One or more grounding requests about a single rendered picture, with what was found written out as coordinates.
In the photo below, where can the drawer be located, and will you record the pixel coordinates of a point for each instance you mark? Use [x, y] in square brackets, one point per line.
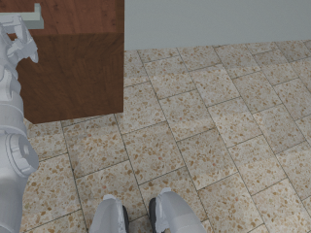
[67, 16]

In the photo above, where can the cabinet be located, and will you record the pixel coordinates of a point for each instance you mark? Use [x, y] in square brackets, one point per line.
[77, 74]

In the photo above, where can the handle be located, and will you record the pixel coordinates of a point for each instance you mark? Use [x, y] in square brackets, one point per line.
[32, 20]

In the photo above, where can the robot right foot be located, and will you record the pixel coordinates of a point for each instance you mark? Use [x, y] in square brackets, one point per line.
[152, 213]

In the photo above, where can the left robot upper arm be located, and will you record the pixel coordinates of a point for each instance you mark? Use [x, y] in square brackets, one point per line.
[17, 161]

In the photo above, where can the left robot hand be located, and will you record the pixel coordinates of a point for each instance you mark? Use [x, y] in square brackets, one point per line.
[22, 47]

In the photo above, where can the right robot shin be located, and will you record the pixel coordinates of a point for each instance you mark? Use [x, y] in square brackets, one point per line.
[161, 224]

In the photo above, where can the robot left forearm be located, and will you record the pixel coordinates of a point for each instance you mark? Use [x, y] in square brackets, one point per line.
[11, 103]

